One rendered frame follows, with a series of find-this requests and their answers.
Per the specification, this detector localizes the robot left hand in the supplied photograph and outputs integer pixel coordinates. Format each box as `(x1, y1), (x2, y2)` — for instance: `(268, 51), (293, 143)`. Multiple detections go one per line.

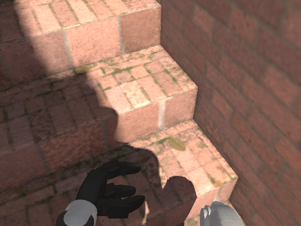
(75, 159), (145, 218)

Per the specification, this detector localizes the robot right thigh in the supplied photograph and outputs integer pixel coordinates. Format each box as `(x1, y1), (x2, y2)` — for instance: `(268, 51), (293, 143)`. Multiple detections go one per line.
(199, 203), (245, 226)

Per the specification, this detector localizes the robot right shin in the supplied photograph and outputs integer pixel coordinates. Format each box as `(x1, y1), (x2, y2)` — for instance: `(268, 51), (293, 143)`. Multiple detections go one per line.
(210, 201), (237, 212)

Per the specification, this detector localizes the robot left forearm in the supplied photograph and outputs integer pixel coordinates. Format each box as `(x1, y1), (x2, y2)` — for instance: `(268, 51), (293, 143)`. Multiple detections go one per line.
(55, 200), (98, 226)

